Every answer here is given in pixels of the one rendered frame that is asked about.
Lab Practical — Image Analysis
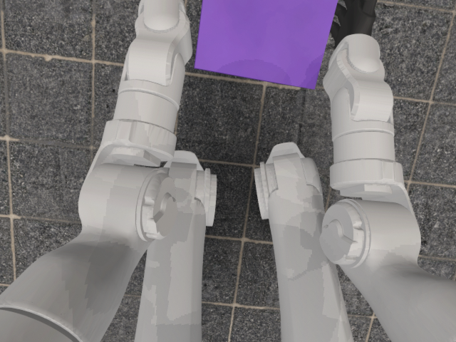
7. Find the right robot upper arm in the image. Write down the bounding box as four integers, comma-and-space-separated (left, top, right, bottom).
319, 199, 456, 342

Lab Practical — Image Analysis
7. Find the robot right forearm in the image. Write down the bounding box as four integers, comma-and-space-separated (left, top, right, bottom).
323, 33, 421, 237

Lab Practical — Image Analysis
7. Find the robot right hand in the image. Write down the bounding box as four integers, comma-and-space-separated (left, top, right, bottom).
330, 0, 377, 49

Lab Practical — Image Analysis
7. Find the left robot upper arm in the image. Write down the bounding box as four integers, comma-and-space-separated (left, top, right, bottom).
0, 163, 178, 342

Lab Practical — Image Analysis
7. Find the right robot thigh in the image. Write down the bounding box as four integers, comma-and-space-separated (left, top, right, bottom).
254, 152, 354, 342

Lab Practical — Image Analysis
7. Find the robot left forearm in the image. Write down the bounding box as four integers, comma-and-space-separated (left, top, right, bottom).
78, 0, 192, 216

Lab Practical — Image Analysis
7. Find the carton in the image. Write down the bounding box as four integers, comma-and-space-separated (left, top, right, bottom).
194, 0, 338, 90

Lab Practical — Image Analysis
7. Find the right robot shin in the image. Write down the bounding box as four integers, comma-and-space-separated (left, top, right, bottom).
266, 142, 323, 200

